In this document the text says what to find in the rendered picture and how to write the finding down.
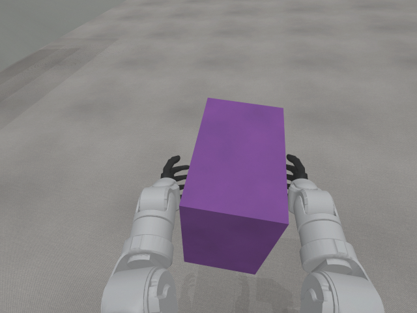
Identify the robot left forearm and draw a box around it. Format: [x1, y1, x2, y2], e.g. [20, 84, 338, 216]
[101, 177, 180, 313]

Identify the robot right forearm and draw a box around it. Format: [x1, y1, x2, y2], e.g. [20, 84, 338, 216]
[288, 179, 384, 309]

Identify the right robot upper arm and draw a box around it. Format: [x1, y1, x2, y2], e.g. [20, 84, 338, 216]
[300, 271, 384, 313]

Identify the carton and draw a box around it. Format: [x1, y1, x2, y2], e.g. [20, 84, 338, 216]
[179, 98, 289, 275]

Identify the robot right hand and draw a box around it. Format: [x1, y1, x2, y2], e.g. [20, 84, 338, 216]
[286, 154, 308, 197]

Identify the left robot upper arm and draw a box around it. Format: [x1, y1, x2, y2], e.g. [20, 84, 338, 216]
[102, 266, 179, 313]

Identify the robot left hand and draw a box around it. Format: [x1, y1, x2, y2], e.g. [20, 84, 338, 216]
[161, 155, 190, 199]

